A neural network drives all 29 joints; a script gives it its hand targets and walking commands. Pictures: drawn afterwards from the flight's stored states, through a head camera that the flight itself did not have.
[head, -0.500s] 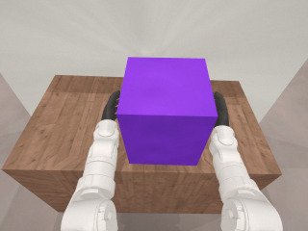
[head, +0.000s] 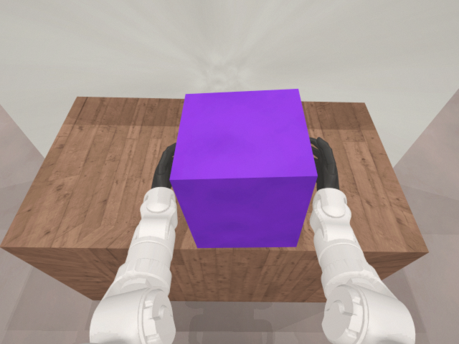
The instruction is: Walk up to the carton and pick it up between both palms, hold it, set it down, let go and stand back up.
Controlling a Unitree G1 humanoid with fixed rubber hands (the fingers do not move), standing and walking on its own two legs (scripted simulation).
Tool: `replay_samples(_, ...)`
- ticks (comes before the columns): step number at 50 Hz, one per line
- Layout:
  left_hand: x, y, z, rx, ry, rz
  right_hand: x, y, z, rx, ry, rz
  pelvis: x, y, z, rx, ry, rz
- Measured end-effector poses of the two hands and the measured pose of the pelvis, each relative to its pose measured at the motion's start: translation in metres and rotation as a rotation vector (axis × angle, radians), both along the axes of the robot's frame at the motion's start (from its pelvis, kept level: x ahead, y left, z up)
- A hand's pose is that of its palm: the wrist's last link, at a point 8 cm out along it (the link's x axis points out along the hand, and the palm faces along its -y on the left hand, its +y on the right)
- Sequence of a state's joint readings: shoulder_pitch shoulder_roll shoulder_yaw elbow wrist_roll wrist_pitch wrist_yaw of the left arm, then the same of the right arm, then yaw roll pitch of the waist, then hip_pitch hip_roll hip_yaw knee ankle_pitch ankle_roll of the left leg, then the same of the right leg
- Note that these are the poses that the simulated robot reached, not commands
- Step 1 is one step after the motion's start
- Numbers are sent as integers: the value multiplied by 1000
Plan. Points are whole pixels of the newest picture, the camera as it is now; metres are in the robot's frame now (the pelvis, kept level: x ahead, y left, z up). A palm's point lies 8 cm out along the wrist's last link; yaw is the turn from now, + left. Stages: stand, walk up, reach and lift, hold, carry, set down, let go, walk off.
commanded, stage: set down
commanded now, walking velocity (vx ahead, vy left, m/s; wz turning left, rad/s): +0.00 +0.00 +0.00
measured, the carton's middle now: (243, 174) +0.41 +0.01 +0.02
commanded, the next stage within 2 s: none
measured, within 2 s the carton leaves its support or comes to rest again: rests again in 1.84 s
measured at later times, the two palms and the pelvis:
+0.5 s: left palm (170, 189) +0.39 +0.16 -0.01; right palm (319, 185) +0.40 -0.14 +0.01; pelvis +0.01 +0.00 +0.00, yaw +0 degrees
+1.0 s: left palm (171, 196) +0.38 +0.16 -0.04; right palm (314, 190) +0.40 -0.14 -0.01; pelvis +0.00 +0.00 -0.01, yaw +0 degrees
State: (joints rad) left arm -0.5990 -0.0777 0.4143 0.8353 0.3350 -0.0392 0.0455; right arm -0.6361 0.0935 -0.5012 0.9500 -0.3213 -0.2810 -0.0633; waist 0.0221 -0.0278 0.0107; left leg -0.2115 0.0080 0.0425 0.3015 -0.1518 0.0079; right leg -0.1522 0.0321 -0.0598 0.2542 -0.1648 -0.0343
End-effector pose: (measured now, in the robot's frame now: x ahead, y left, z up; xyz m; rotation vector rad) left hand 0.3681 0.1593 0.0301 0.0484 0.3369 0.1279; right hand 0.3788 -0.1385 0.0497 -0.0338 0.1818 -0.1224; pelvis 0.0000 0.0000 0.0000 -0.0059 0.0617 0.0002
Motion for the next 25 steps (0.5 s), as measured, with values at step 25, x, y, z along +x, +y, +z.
replay_samples(25,17,-3,-42,5,40,-1,19,-3,-40,-16,44,10,12,0,-4,-5,175,-1)
